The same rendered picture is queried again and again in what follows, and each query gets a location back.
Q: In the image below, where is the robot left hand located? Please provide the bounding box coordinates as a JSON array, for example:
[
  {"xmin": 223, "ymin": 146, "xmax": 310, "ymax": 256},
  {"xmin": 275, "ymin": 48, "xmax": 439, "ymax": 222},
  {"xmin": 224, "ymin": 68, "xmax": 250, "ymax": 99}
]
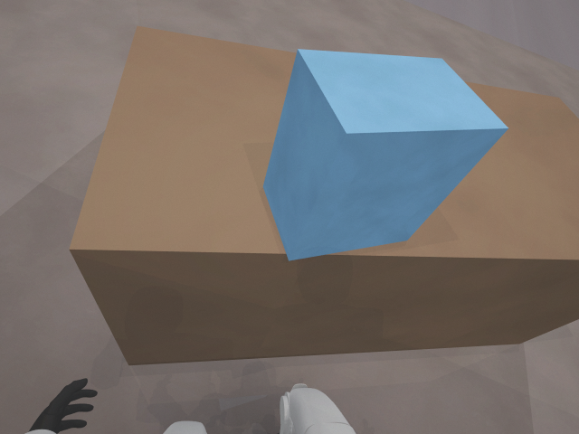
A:
[{"xmin": 29, "ymin": 378, "xmax": 98, "ymax": 434}]

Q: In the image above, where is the right robot thigh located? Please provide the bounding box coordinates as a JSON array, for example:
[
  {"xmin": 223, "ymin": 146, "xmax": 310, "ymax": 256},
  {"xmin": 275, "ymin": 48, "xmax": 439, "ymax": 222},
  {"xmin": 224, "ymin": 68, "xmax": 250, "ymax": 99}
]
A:
[{"xmin": 280, "ymin": 388, "xmax": 356, "ymax": 434}]

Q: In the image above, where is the carton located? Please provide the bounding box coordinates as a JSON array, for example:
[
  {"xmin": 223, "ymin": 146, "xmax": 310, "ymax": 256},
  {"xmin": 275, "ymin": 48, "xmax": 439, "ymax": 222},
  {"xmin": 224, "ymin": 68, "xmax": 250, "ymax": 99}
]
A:
[{"xmin": 263, "ymin": 49, "xmax": 508, "ymax": 261}]

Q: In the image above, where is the pedestal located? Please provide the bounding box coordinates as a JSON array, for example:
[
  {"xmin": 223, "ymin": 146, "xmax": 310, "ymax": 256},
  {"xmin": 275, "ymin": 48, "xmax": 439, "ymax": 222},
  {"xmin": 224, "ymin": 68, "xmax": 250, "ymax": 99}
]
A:
[{"xmin": 69, "ymin": 26, "xmax": 579, "ymax": 365}]

